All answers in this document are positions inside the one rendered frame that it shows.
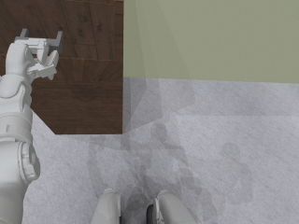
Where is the robot left forearm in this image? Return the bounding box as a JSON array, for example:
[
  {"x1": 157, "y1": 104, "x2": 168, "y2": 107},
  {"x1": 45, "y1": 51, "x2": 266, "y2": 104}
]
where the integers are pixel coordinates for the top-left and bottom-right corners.
[{"x1": 0, "y1": 74, "x2": 34, "y2": 146}]

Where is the handle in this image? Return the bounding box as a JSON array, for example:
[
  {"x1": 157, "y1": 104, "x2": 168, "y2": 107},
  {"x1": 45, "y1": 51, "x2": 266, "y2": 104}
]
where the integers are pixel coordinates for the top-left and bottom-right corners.
[{"x1": 13, "y1": 28, "x2": 64, "y2": 54}]

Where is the drawer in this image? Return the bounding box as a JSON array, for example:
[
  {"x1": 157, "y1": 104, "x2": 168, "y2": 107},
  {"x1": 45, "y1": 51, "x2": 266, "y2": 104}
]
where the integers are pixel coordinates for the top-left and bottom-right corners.
[{"x1": 0, "y1": 0, "x2": 116, "y2": 60}]

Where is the right robot thigh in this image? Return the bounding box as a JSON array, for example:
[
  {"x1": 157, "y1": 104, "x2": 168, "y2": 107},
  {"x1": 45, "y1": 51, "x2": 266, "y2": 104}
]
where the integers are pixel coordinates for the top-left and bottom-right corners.
[{"x1": 153, "y1": 193, "x2": 197, "y2": 224}]

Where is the left robot upper arm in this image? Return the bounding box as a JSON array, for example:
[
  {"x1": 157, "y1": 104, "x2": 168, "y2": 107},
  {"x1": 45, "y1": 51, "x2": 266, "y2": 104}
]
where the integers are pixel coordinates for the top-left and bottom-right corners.
[{"x1": 0, "y1": 141, "x2": 41, "y2": 224}]

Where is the robot thigh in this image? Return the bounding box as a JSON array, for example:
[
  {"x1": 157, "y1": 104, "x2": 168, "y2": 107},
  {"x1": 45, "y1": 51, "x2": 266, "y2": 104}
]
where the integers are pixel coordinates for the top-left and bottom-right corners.
[
  {"x1": 153, "y1": 193, "x2": 197, "y2": 224},
  {"x1": 90, "y1": 192, "x2": 121, "y2": 224}
]

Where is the robot left hand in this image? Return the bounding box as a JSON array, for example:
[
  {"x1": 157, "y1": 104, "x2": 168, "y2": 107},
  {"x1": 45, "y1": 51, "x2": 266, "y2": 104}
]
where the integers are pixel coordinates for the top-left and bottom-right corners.
[{"x1": 6, "y1": 38, "x2": 59, "y2": 85}]

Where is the cabinet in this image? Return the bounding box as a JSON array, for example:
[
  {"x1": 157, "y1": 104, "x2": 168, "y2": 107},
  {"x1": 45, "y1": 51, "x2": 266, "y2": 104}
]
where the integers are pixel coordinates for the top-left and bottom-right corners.
[{"x1": 0, "y1": 0, "x2": 124, "y2": 135}]

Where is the left robot thigh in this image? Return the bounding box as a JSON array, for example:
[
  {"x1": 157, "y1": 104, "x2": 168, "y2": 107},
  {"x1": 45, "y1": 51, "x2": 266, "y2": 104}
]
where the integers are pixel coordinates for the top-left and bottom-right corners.
[{"x1": 90, "y1": 192, "x2": 121, "y2": 224}]

